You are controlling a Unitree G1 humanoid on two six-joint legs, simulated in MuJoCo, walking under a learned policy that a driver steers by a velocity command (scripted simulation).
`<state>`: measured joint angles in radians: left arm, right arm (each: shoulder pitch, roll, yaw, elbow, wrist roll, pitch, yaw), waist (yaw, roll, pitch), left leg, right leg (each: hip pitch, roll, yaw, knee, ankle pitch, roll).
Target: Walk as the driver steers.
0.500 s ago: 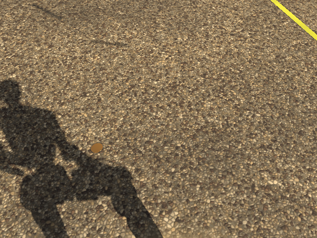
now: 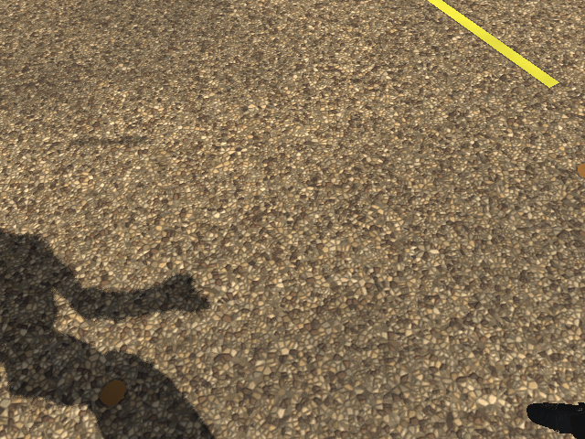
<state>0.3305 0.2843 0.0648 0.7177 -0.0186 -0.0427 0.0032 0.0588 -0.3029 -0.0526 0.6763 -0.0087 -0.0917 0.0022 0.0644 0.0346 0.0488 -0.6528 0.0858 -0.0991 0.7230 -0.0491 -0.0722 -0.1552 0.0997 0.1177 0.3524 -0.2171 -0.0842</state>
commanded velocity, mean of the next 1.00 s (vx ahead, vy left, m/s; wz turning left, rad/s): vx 0.50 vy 0.00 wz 0.26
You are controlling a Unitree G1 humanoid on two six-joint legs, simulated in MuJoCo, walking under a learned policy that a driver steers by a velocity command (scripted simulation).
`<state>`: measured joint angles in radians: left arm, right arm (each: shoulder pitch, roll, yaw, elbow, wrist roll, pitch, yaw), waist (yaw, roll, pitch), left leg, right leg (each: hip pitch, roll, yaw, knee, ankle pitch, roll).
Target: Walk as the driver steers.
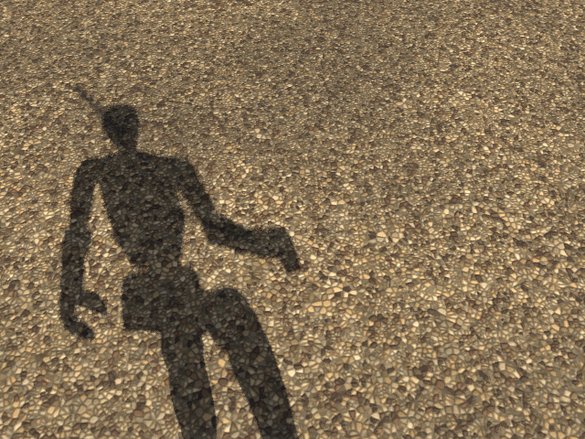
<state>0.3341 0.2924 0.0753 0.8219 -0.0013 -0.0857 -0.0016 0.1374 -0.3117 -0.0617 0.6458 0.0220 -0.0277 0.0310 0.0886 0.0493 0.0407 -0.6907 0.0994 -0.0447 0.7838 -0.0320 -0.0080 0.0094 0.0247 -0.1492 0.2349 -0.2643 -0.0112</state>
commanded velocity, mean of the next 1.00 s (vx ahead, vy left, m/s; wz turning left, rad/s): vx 0.16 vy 0.00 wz -0.23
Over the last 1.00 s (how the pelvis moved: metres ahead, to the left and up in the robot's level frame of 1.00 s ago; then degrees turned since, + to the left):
0.53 0.05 -0.01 21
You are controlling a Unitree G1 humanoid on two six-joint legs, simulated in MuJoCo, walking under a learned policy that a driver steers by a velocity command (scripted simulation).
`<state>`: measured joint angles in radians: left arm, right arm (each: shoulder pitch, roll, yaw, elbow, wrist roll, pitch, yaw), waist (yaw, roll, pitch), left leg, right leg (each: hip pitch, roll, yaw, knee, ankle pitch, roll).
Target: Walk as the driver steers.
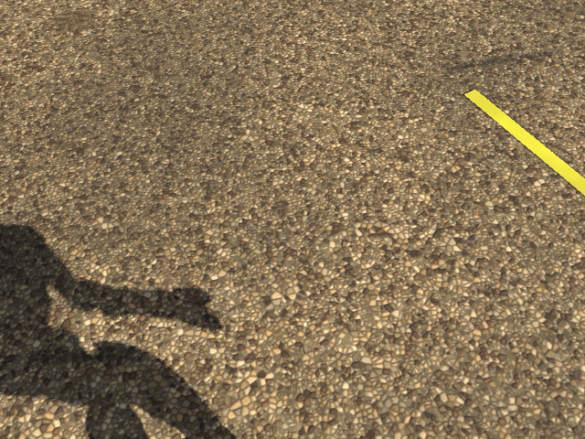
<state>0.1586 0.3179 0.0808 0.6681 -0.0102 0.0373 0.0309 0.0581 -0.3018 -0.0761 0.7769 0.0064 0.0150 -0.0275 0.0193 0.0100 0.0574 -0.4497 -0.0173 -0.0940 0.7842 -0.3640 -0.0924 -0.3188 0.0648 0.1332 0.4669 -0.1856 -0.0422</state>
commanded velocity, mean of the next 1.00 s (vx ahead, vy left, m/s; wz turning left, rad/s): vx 0.00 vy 0.00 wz -0.58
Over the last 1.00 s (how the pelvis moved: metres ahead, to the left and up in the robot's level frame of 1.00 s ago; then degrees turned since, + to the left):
0.26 0.02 0.00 -19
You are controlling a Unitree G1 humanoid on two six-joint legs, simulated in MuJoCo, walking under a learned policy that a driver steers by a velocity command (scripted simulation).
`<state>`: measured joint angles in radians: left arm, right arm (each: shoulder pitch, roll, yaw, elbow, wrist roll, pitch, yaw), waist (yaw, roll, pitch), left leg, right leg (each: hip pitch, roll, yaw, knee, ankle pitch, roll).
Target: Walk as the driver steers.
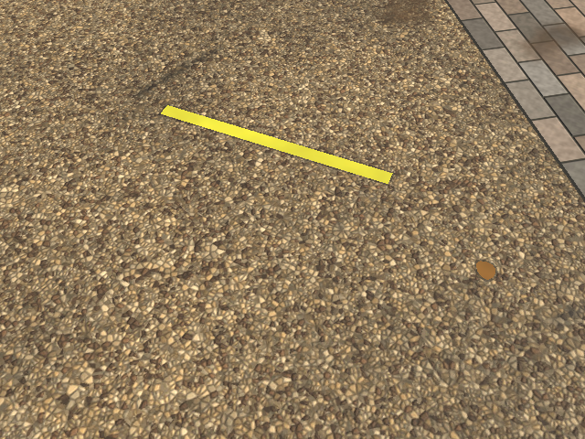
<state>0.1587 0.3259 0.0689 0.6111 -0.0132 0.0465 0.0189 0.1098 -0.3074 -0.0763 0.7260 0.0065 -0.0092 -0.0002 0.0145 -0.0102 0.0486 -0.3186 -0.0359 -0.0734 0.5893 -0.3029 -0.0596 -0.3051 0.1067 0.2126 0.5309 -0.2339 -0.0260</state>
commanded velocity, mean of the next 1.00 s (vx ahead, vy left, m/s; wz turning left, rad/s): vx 0.10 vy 0.00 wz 0.32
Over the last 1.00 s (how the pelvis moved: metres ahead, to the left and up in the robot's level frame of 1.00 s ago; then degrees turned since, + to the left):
0.00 0.00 -0.01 -36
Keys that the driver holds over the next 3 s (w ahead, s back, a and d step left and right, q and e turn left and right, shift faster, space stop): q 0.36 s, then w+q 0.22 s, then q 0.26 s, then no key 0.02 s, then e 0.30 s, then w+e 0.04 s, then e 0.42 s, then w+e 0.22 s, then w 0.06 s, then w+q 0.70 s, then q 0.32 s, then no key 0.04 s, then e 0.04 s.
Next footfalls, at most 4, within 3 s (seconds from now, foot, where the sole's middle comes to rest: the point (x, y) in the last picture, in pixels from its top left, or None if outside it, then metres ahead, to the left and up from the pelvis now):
0.02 left None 0.05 0.13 -0.77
0.68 left None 0.08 0.18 -0.77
1.12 right None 0.25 0.01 -0.77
1.44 left None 0.16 0.25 -0.77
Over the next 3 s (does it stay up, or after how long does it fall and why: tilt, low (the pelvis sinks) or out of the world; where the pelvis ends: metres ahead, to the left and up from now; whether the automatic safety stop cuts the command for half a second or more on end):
stays up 0.69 0.13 -0.01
